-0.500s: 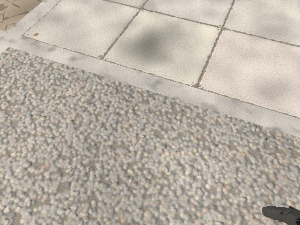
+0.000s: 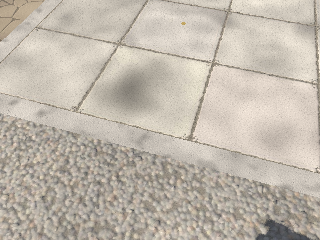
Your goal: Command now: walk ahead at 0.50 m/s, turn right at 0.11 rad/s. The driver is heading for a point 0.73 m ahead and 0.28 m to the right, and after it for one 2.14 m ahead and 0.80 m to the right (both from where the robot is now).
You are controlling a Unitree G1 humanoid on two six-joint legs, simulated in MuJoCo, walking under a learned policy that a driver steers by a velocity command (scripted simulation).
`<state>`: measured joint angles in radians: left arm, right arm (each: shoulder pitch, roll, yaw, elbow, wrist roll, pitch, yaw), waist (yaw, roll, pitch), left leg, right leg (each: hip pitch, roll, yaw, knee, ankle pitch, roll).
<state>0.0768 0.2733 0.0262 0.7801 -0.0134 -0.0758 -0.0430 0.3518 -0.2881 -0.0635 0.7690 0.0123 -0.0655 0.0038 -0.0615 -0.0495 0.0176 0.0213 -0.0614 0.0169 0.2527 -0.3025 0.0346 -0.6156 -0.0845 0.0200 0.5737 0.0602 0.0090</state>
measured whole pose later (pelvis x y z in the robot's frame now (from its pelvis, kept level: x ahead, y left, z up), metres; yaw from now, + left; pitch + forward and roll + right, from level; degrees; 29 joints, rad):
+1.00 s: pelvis +0.54 -0.11 +0.00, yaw -32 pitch +1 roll +3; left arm 0.11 0.29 0.06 0.63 -0.02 -0.02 -0.04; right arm 0.33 -0.30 -0.08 0.83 0.01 -0.08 0.00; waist -0.09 -0.04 0.05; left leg 0.04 -0.01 0.19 0.24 -0.30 -0.01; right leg -0.67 -0.09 0.02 0.72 -0.02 -0.01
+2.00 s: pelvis +0.98 -0.44 +0.00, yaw -26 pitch +3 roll +0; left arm 0.09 0.29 0.03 0.67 0.01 -0.04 0.02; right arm 0.24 -0.31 -0.06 0.72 0.02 0.01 -0.02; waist -0.05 -0.02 0.05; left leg -0.26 -0.13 -0.15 0.44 -0.22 0.07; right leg -0.61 0.00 0.13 0.71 -0.14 0.09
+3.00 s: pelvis +1.34 -0.47 -0.01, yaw -1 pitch +3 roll +0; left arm -0.02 0.25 0.03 0.69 -0.01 -0.09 -0.07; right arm 0.46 -0.29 -0.05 0.81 0.01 -0.04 -0.02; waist -0.09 -0.03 0.03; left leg 0.13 -0.04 -0.03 0.24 -0.42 0.05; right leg -0.59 0.00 -0.03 0.49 0.04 -0.05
